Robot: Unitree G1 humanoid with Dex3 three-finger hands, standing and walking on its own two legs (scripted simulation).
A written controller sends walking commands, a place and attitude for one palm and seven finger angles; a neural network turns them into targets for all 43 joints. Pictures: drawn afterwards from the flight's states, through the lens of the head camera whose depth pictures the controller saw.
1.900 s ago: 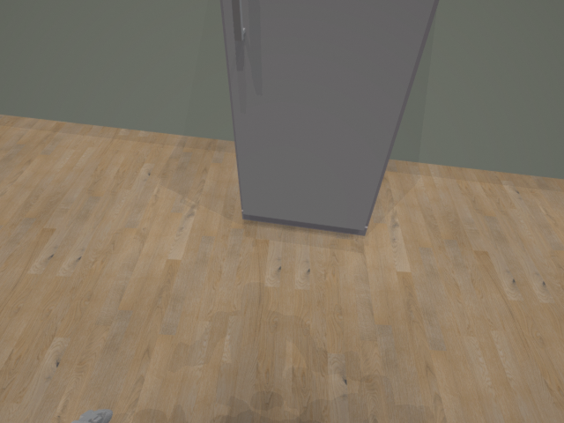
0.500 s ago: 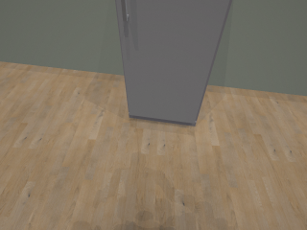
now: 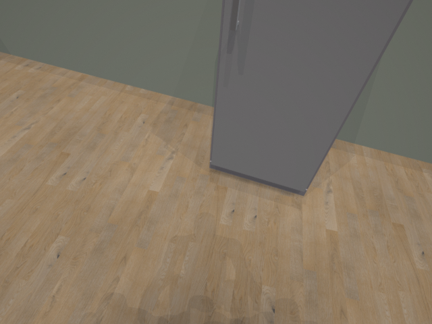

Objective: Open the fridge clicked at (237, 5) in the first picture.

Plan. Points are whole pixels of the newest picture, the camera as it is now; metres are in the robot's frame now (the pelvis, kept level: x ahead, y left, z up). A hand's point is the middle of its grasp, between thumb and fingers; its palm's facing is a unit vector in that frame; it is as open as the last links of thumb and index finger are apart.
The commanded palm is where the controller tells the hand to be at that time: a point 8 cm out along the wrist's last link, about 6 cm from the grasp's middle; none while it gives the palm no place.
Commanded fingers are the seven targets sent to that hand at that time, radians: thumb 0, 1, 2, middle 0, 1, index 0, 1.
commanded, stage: walk to a spot facing it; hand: left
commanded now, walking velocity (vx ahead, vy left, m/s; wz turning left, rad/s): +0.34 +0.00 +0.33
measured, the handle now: out of the picture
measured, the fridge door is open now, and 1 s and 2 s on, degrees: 0 0 0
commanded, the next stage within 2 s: turn to face it in 0.28 s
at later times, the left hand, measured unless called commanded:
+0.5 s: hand (152, 270) +0.27 +0.15 -0.16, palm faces +0.09 -0.98 -0.19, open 7.4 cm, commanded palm none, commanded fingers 0.00 0.90 0.90 -0.20 -0.30 -0.20 -0.30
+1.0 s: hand (135, 261) +0.29 +0.20 -0.17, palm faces -0.02 -0.99 -0.16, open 7.4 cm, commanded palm none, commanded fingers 0.00 0.90 0.90 -0.20 -0.30 -0.20 -0.30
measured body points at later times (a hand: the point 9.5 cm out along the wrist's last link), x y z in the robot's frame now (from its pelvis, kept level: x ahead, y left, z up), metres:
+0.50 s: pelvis +0.18 -0.02 -0.01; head +0.21 -0.04 +0.44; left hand +0.26 +0.21 -0.14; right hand +0.13 -0.24 -0.17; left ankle +0.04 +0.09 -0.70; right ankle +0.29 -0.11 -0.73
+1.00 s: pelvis +0.25 +0.01 +0.01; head +0.26 +0.04 +0.46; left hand +0.29 +0.25 -0.16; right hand +0.32 -0.23 -0.11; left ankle +0.28 +0.10 -0.72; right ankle +0.26 -0.11 -0.69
